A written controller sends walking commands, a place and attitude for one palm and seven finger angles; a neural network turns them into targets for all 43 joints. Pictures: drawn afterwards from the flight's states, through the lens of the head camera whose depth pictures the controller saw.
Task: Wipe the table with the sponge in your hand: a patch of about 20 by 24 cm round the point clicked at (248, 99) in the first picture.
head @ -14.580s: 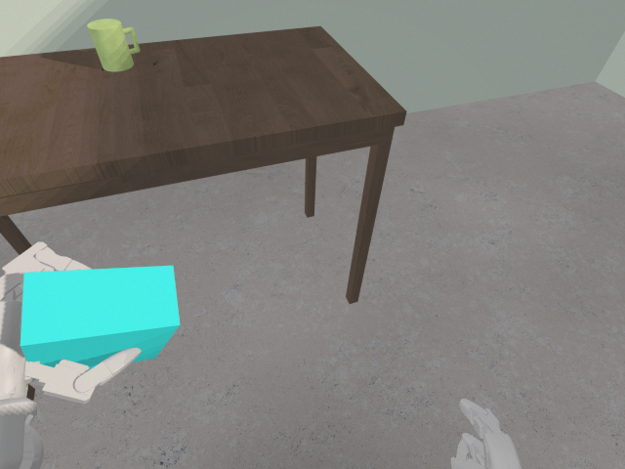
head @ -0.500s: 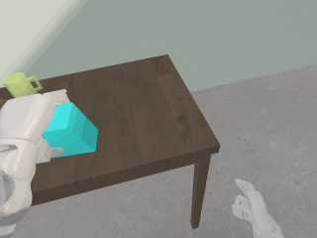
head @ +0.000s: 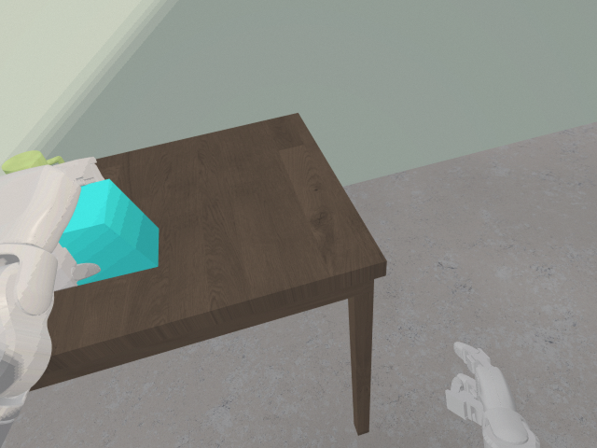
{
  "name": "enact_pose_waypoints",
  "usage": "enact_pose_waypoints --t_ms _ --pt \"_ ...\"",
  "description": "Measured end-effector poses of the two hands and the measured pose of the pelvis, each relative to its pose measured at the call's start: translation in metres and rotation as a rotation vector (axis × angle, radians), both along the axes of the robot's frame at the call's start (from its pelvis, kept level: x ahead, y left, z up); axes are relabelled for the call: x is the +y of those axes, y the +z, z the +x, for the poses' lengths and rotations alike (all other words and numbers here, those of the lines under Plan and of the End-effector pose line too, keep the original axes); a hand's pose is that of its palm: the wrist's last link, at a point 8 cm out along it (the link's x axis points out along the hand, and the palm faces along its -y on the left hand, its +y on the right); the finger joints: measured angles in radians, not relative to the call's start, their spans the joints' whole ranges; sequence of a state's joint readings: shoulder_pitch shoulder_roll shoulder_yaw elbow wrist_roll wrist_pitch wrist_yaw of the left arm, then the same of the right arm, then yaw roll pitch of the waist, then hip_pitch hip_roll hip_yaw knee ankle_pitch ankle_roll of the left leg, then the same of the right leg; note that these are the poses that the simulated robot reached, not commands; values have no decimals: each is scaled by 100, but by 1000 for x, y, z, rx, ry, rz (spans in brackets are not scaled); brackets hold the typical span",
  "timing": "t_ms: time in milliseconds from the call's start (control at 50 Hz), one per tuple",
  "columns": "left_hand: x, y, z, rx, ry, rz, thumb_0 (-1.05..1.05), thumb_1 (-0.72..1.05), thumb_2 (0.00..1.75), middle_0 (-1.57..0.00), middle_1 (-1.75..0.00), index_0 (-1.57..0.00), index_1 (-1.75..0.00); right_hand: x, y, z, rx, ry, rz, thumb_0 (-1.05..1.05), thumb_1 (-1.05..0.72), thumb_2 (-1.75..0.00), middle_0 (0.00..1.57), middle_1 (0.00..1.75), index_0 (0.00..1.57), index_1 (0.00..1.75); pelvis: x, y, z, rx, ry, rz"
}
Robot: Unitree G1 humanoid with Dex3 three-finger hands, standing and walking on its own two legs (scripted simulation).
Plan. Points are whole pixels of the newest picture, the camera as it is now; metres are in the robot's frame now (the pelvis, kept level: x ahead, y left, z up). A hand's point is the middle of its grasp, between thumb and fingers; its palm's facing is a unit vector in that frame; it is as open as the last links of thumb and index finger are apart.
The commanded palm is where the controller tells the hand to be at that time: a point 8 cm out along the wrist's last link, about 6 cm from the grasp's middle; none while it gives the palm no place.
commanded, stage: move the sponge above the wiping area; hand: left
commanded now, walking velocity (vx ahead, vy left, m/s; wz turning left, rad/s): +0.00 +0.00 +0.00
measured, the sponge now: (89, 246) +0.26 +0.30 +0.19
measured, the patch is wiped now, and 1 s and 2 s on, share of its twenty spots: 0.00 0.00 0.00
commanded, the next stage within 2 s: none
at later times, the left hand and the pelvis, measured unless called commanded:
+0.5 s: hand (65, 226) +0.26 +0.32 +0.22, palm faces +0.27 -0.02 -0.96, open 9.8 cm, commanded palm +0.22 +0.31 +0.27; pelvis +0.00 +0.02 +0.00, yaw +0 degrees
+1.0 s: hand (96, 231) +0.29 +0.31 +0.19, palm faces +0.18 -0.09 -0.98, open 9.8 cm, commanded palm +0.25 +0.31 +0.25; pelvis +0.02 +0.03 +0.01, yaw +1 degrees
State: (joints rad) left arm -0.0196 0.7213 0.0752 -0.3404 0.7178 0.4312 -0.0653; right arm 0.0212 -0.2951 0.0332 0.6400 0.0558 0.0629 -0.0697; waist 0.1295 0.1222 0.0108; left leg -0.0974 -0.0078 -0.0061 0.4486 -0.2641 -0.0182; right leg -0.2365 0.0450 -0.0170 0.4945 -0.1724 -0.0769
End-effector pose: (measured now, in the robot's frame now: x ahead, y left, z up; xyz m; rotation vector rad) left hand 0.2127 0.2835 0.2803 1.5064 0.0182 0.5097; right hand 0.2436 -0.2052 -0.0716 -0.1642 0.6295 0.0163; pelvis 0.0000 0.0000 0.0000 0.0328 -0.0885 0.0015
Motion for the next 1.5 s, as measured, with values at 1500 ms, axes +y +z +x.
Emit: enact_pose_waypoints --t_ms 1500 --pt "26 -77 55 302 58 -94 0 -47 104 -76 -136 -77 -136 26 -6 17 73 23 -13 2 -91 -90 20 30 20 30 26 5 24 39 20 -15"
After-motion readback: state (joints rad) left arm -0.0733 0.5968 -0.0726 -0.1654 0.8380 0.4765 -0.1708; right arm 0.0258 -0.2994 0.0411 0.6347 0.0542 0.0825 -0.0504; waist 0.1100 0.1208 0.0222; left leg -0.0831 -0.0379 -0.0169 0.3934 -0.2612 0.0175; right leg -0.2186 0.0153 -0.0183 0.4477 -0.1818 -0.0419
